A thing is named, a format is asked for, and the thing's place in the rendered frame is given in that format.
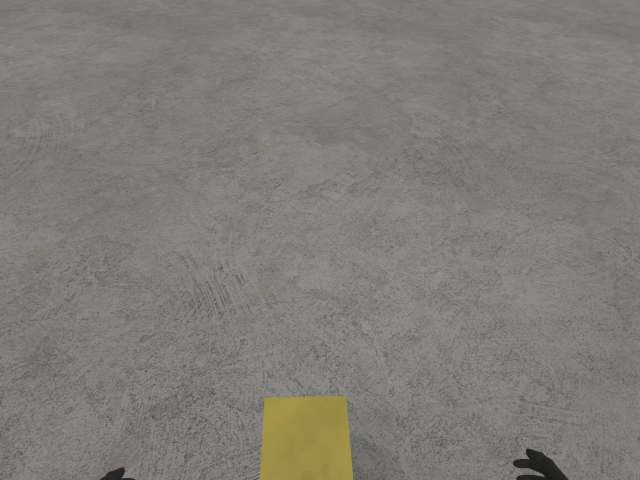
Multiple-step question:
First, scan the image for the carton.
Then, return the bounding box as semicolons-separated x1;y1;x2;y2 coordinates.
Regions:
260;396;353;480

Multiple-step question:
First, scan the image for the robot right hand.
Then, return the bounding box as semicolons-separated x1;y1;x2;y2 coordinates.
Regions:
513;449;569;480

